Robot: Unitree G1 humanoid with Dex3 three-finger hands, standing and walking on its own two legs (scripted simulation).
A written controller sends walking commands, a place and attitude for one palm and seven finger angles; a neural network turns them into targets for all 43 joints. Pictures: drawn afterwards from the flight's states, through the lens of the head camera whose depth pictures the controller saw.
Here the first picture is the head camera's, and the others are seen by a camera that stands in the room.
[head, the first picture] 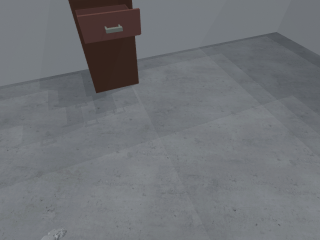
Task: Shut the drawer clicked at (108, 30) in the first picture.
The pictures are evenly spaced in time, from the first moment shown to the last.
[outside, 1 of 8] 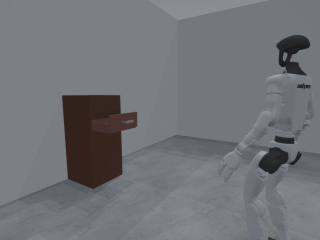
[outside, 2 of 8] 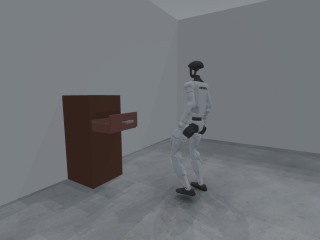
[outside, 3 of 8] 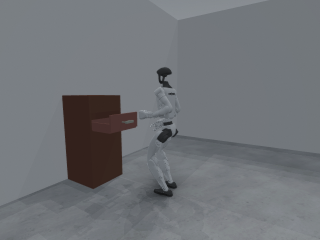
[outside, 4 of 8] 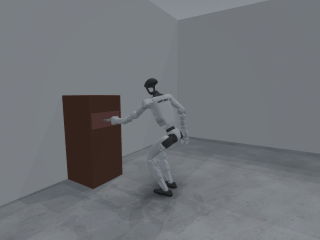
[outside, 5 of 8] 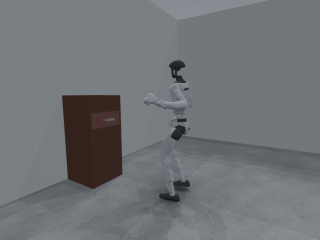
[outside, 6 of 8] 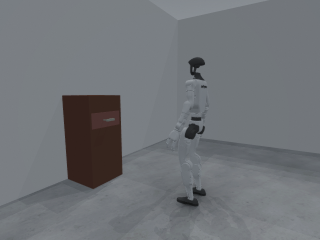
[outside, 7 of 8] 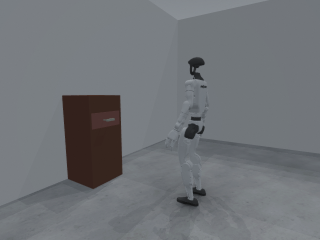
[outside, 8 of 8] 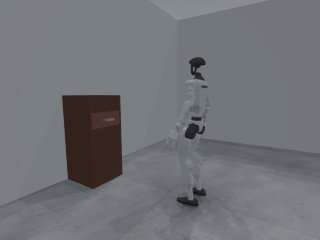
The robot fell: no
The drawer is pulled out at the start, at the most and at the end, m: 0.27 0.27 0.00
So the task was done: yes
